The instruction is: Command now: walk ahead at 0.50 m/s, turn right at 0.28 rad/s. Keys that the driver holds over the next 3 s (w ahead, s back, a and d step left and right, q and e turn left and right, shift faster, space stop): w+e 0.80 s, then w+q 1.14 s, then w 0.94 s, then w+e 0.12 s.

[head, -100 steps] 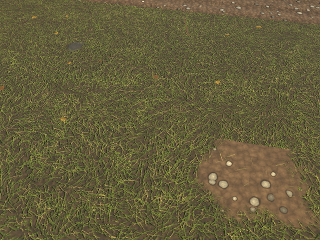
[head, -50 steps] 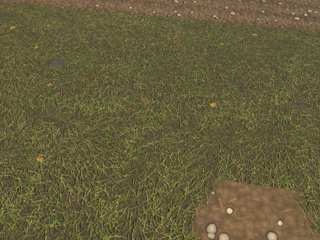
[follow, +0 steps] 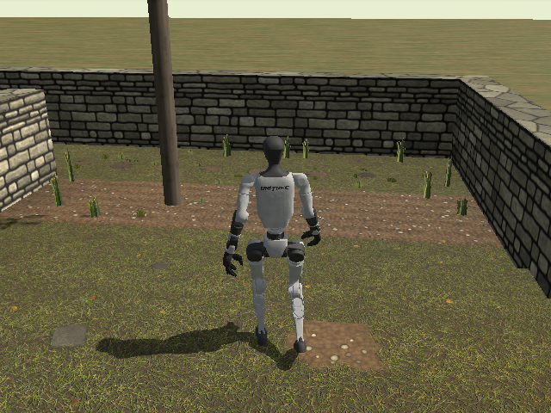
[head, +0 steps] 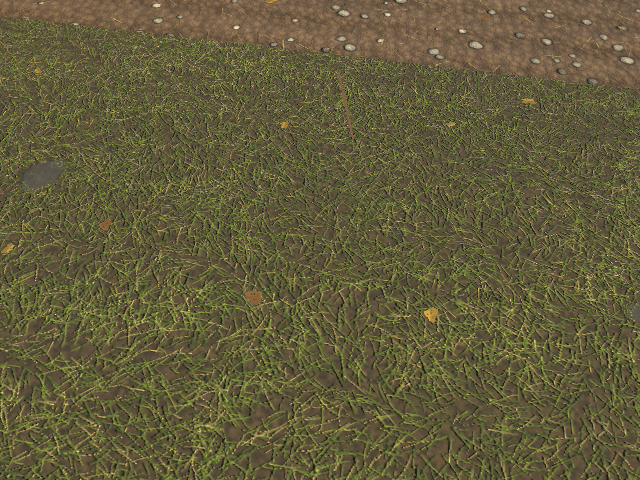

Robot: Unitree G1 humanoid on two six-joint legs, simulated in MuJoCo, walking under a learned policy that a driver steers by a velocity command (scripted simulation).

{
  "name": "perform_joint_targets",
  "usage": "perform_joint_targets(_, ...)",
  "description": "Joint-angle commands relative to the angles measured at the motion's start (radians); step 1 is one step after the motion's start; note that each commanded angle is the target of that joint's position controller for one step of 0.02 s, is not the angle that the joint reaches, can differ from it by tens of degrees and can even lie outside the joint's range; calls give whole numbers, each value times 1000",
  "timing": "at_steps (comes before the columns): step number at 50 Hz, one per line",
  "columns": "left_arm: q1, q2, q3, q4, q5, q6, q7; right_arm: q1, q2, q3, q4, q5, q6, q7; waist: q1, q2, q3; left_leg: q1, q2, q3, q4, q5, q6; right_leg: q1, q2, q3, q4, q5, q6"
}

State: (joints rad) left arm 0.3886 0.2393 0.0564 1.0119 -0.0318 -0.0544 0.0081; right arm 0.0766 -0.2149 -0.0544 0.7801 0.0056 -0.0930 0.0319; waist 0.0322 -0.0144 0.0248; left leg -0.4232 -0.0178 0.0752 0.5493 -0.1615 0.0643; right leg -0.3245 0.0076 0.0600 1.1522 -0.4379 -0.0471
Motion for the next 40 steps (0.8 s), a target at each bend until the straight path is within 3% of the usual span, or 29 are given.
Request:
perform_joint_targets(1,-16,94,35,-72,0,-2,20,92,-77,-26,-1,-19,-10,0,-39,80,-47,263,287,-299,-336,38,134,-289,-122,54,28,114,2)
perform_joint_targets(3,17,54,35,-66,4,29,28,66,-76,-31,13,-19,-24,4,-9,85,-40,174,267,-215,-391,73,129,-199,-136,60,-42,152,5)
perform_joint_targets(5,-20,60,42,-97,10,46,36,79,-109,-41,38,-19,-36,-5,-3,82,-18,177,268,-154,-431,97,133,-245,-143,72,-113,239,7)
perform_joint_targets(7,-100,74,50,-141,14,40,27,114,-132,-50,72,-22,-33,-25,-19,69,-6,240,263,-98,-433,181,125,-317,-136,89,-220,350,10)
perform_joint_targets(10,-93,62,51,-143,24,29,-2,151,-160,-60,99,-43,-28,-38,-16,44,-60,294,276,-15,-368,297,133,-283,-135,46,-190,528,19)
perform_joint_targets(11,-104,66,54,-148,22,30,-8,151,-150,-58,103,-39,-28,-39,-18,36,-49,305,281,1,-351,301,132,-309,-135,52,-182,538,17)
perform_joint_targets(13,-166,77,57,-174,23,37,-16,194,-140,-57,118,-24,-24,-38,-46,36,-16,364,305,1,-314,305,134,-389,-131,47,-158,500,10)
perform_joint_targets(14,-179,78,58,-186,15,43,-22,239,-138,-58,135,-8,-19,-37,-62,62,-4,427,323,-17,-296,282,146,-461,-140,60,-137,455,1)
perform_joint_targets(16,-252,82,58,-226,13,47,-34,279,-138,-61,147,-9,-10,-38,-87,68,48,505,350,-18,-261,294,139,-572,-137,58,-129,389,-7)
perform_joint_targets(17,-319,77,61,-248,2,40,-40,351,-112,-60,178,-8,-9,-52,-118,83,79,642,389,-58,-225,244,112,-730,-149,139,-129,395,-9)
perform_joint_targets(18,-374,74,63,-272,-14,28,-45,405,-113,-61,191,-13,-10,-58,-142,84,107,737,389,-65,-219,154,90,-848,-133,142,-173,372,-10)
perform_joint_targets(20,-434,52,56,-302,-10,12,-58,440,-119,-65,196,-21,-9,-73,-165,98,133,779,415,-63,-194,179,76,-914,-136,132,-191,363,-11)
perform_joint_targets(22,-453,27,44,-313,-6,1,-73,408,-118,-63,185,-20,-12,-87,-148,109,147,706,414,-11,-168,202,54,-861,-145,82,-207,413,-19)
perform_joint_targets(23,-466,31,38,-323,-4,-1,-90,303,-113,-56,139,-26,-10,-101,-115,48,176,514,346,104,-166,97,10,-680,-144,32,-418,621,-3)
perform_joint_targets(24,-477,21,33,-315,6,-5,-104,287,-128,-60,132,-14,-12,-102,-129,7,162,342,306,182,-163,-16,-12,-423,-114,-55,-526,833,-1)
perform_joint_targets(25,-460,1,30,-302,9,-3,-114,304,-134,-61,141,-4,-9,-95,-135,10,131,241,295,213,-161,-85,-20,-229,-79,-82,-553,937,-2)
perform_joint_targets(27,-392,26,39,-272,-14,12,-112,278,-174,-66,125,10,7,-81,-106,54,126,275,305,223,-80,-6,-29,-146,-55,-87,-574,881,-3)
perform_joint_targets(29,-260,80,62,-206,4,17,-94,313,-172,-60,131,32,24,-67,-53,44,40,437,309,216,215,208,-52,-60,-34,-119,-669,875,-21)
perform_joint_targets(30,-120,116,82,-147,10,26,-78,319,-176,-58,140,42,31,-61,5,83,-42,442,315,202,431,333,-59,108,-25,-136,-691,905,-41)
perform_joint_targets(31,50,174,108,-80,13,26,-63,273,-174,-53,153,51,30,-56,118,85,-115,333,281,210,714,356,-103,367,-29,-154,-797,1036,-80)
perform_joint_targets(32,127,238,113,-37,46,26,-50,248,-137,-52,156,33,15,-61,178,-130,-68,11,116,148,1194,-488,-162,587,-94,-53,-825,1090,-153)
perform_joint_targets(33,65,340,97,-68,85,-3,-44,453,-45,-23,103,-1,-16,-49,7,-328,-271,-378,109,-58,1460,-780,-161,981,-221,134,-361,1574,-243)
perform_joint_targets(34,93,306,91,-93,49,-4,-55,401,-115,-25,60,14,-46,-45,70,-248,-483,-400,117,-185,1415,-690,-162,1019,-296,275,-393,1490,-356)
perform_joint_targets(35,150,279,91,-72,21,14,-52,316,-136,-26,9,38,-56,-49,78,-117,-507,-458,116,-189,1309,-644,-154,966,-305,373,-539,992,-391)
perform_joint_targets(36,135,268,86,-51,0,26,-37,222,-96,-13,-24,62,-55,-61,47,-63,-430,-544,118,-149,1274,-555,-153,832,-329,551,-724,434,-375)
perform_joint_targets(37,22,223,66,-117,18,14,-35,205,-123,-16,-11,73,-45,-71,15,43,-318,-554,144,-173,1231,-410,-127,624,-376,670,-788,244,-364)
perform_joint_targets(38,-74,213,59,-159,31,-5,-38,219,-138,-17,-5,47,-29,-78,-28,92,-255,-513,162,-196,1239,-397,-120,441,-404,745,-789,260,-374)
perform_joint_targets(39,-157,160,37,-185,42,-26,-44,227,-169,-31,6,32,-18,-80,-67,129,-183,-437,193,-246,1015,-250,-93,234,-384,652,-796,315,-337)
perform_joint_targets(40,-234,153,35,-195,33,-29,-34,186,-155,-35,-8,5,0,-83,-102,87,-64,-316,207,-221,826,-203,-121,-10,-300,496,-831,427,-304)
